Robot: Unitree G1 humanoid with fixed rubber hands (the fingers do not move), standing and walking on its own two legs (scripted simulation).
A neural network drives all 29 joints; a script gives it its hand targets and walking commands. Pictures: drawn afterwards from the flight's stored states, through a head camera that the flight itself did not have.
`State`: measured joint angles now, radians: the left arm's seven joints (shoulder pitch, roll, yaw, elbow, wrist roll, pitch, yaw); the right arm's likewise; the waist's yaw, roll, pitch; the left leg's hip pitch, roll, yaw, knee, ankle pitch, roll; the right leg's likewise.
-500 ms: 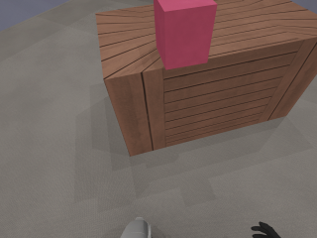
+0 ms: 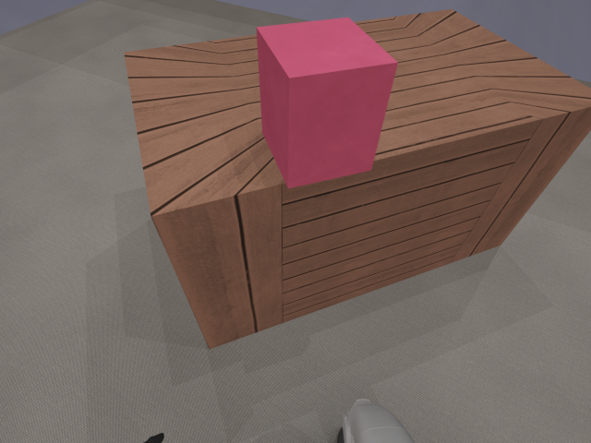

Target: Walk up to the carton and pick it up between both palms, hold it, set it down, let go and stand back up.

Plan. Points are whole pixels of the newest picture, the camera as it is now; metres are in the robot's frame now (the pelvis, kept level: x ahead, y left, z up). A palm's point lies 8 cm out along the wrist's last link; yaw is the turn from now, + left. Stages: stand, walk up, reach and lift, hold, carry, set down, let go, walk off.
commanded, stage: walk up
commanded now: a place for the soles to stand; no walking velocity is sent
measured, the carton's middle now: (317, 103) +0.73 -0.08 +0.06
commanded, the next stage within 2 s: none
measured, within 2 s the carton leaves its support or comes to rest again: neither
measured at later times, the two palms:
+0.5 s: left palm out of the picture +0.16 +0.19 -0.12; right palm (492, 346) +0.25 -0.32 -0.11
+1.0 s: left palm (189, 385) +0.24 +0.18 -0.12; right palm (496, 351) +0.25 -0.34 -0.13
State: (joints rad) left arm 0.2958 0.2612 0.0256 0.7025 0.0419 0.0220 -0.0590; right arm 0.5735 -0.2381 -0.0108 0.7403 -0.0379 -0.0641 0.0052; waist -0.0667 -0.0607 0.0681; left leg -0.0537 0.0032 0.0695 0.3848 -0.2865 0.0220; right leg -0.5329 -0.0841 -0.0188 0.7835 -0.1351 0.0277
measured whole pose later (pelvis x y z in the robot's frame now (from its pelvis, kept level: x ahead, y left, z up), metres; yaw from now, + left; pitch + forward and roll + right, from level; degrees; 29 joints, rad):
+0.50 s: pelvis +0.16 -0.07 +0.00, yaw -1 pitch -2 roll +0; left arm 0.43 0.25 0.01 0.76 0.02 -0.01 -0.01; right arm 0.32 -0.26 -0.04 0.64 -0.03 -0.01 0.00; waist 0.06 0.01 0.10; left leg -0.48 0.06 0.03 0.78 -0.22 -0.02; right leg -0.17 0.02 -0.07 0.47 -0.26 -0.06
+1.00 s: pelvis +0.19 -0.08 -0.01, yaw +1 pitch -2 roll +0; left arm 0.39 0.25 0.00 0.72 0.01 0.01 0.00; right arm 0.32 -0.27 -0.01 0.76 0.00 0.04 0.01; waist -0.01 0.02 0.03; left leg -0.34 0.02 0.01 0.55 -0.22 0.00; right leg -0.24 -0.04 -0.02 0.56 -0.30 0.03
